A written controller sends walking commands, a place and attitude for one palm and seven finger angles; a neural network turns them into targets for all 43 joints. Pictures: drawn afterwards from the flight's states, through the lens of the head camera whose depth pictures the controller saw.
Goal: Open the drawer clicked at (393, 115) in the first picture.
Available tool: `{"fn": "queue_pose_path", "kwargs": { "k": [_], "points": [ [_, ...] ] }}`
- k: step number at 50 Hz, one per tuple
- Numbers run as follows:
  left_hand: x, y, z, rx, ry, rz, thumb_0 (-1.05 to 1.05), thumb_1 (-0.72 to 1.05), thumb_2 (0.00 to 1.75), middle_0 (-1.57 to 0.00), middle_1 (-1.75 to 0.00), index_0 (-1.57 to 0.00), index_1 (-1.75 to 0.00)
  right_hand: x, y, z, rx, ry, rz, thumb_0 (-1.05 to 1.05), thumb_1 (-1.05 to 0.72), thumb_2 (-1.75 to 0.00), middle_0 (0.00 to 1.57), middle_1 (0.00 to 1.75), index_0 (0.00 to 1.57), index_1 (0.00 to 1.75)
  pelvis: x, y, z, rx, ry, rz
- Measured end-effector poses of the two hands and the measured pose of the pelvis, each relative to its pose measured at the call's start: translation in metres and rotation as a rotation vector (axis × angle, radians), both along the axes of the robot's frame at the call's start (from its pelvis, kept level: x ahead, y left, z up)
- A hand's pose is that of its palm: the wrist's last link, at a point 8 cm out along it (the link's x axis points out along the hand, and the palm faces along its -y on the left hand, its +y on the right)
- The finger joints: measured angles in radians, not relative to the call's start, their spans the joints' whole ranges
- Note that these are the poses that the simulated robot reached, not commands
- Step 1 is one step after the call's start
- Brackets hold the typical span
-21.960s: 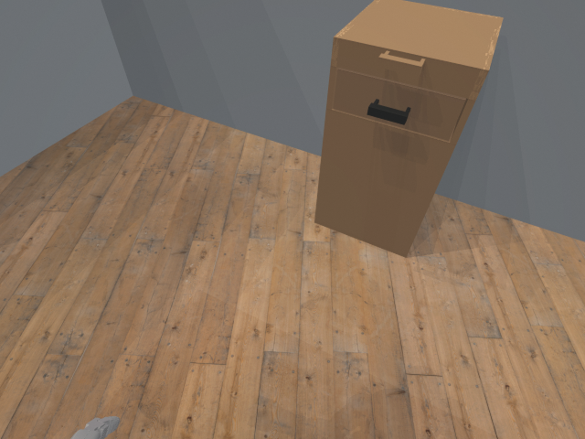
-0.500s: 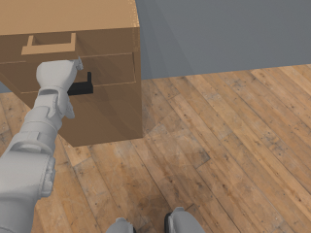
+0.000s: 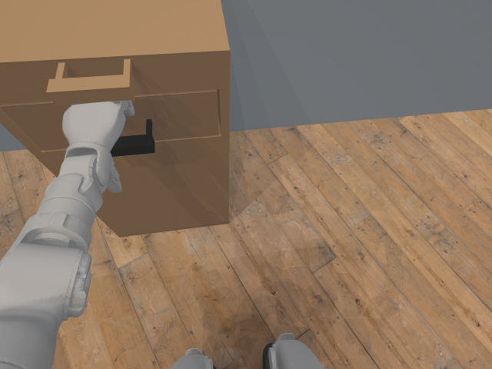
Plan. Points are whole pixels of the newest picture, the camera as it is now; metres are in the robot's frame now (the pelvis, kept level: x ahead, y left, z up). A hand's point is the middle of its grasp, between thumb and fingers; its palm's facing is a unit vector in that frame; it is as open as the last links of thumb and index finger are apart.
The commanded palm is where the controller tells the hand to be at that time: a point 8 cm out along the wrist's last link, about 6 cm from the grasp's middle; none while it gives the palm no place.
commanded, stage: move the hooked fingers above the handle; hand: left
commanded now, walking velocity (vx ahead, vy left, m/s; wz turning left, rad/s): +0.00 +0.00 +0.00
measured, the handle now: (123, 136) +0.56 +0.21 -0.05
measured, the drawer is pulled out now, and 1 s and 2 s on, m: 0.00 0.00 0.00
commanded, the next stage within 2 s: lower the fingers behind the handle in 1.50 s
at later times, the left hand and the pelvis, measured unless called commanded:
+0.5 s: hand (103, 144) +0.50 +0.22 +0.01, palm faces -0.04 -0.05 -1.00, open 13.8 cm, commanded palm +0.48 +0.21 +0.07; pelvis +0.01 -0.01 +0.01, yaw -1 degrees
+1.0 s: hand (105, 143) +0.50 +0.21 +0.01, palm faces -0.04 -0.01 -1.00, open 13.8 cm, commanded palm +0.49 +0.21 +0.07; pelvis +0.00 -0.01 +0.00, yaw -1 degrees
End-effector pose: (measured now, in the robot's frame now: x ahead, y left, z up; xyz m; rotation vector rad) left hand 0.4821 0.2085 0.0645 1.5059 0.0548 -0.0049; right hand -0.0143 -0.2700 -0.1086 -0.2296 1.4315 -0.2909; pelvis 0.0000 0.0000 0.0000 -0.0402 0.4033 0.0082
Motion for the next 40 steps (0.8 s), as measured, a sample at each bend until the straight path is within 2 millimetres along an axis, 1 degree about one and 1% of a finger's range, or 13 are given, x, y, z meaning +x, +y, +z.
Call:
{"fn": "queue_pose_path", "kwargs": {
  "k": [7, 13, 16, 19, 22, 25, 29, 31, 34, 39, 40],
  "points": [
    [0.006, 0.010, -0.003, 0.050, 0.006, 0.081, 0.00, -0.49, 0.31, -0.32, -1.20, -0.32, -1.20, 0.006, 0.001, -0.005, 0.022, 0.008, -0.005, 0.00, -0.90, -0.90, 0.20, 0.30, 0.21, 0.30, 0.002, 0.000, -0.001, -0.001, 0.013, -0.003],
    [0.007, 0.000, -0.001, 0.018, 0.073, 0.061, 0.00, -0.49, 0.31, -0.32, -1.20, -0.32, -1.20, 0.011, 0.003, -0.002, 0.031, 0.009, -0.014, 0.00, -0.90, -0.90, 0.20, 0.30, 0.21, 0.30, 0.008, -0.003, 0.005, 0.001, 0.000, -0.002],
    [0.007, -0.006, -0.001, -0.005, 0.077, 0.032, 0.00, -0.49, 0.31, -0.32, -1.20, -0.32, -1.20, 0.013, 0.002, 0.000, 0.027, 0.004, -0.014, 0.00, -0.90, -0.90, 0.20, 0.30, 0.21, 0.30, 0.011, -0.004, 0.007, 0.003, -0.006, -0.005],
    [0.005, -0.006, -0.001, -0.016, 0.059, 0.016, 0.00, -0.49, 0.31, -0.32, -1.20, -0.32, -1.20, 0.014, 0.000, 0.001, 0.022, 0.002, -0.012, 0.00, -0.90, -0.90, 0.20, 0.30, 0.21, 0.30, 0.013, -0.006, 0.007, 0.005, -0.007, -0.011],
    [0.002, -0.001, -0.001, -0.002, 0.030, 0.019, 0.00, -0.49, 0.31, -0.32, -1.20, -0.32, -1.20, 0.016, -0.003, 0.000, 0.022, 0.002, -0.010, 0.00, -0.90, -0.90, 0.20, 0.30, 0.21, 0.30, 0.014, -0.007, 0.006, 0.007, -0.005, -0.015],
    [-0.002, 0.008, 0.000, 0.014, 0.009, 0.048, 0.00, -0.49, 0.31, -0.32, -1.20, -0.32, -1.20, 0.019, -0.005, -0.003, 0.027, 0.004, -0.004, 0.00, -0.90, -0.90, 0.20, 0.30, 0.21, 0.30, 0.014, -0.008, 0.006, 0.009, -0.005, -0.016],
    [-0.007, 0.020, 0.001, 0.042, 0.021, 0.092, 0.00, -0.49, 0.31, -0.32, -1.20, -0.32, -1.20, 0.024, -0.007, -0.004, 0.031, 0.000, 0.006, 0.00, -0.90, -0.90, 0.20, 0.30, 0.21, 0.30, 0.012, -0.008, 0.006, 0.009, -0.008, -0.008],
    [-0.009, 0.022, 0.001, 0.052, 0.038, 0.099, 0.00, -0.49, 0.31, -0.32, -1.20, -0.32, -1.20, 0.027, -0.008, -0.003, 0.028, -0.007, 0.009, 0.00, -0.90, -0.90, 0.20, 0.30, 0.21, 0.30, 0.012, -0.008, 0.007, 0.008, -0.012, -0.002],
    [-0.010, 0.016, 0.002, 0.048, 0.064, 0.073, -0.01, -0.49, 0.31, -0.32, -1.20, -0.32, -1.20, 0.031, -0.009, -0.001, 0.018, -0.020, 0.016, 0.00, -0.90, -0.90, 0.20, 0.30, 0.21, 0.30, 0.011, -0.008, 0.008, 0.007, -0.019, 0.008],
    [-0.004, -0.011, 0.007, -0.002, 0.041, -0.018, -0.01, -0.49, 0.31, -0.32, -1.21, -0.32, -1.20, 0.034, -0.011, 0.003, -0.002, -0.045, 0.020, 0.00, -0.90, -0.90, 0.20, 0.30, 0.21, 0.30, 0.010, -0.008, 0.008, 0.006, -0.022, 0.012],
    [-0.003, -0.013, 0.005, -0.006, 0.041, -0.019, -0.01, -0.49, 0.31, -0.32, -1.21, -0.32, -1.20, 0.033, -0.011, 0.003, -0.004, -0.049, 0.019, 0.00, -0.90, -0.90, 0.20, 0.30, 0.21, 0.30, 0.010, -0.008, 0.007, 0.006, -0.021, 0.011]
  ]
}}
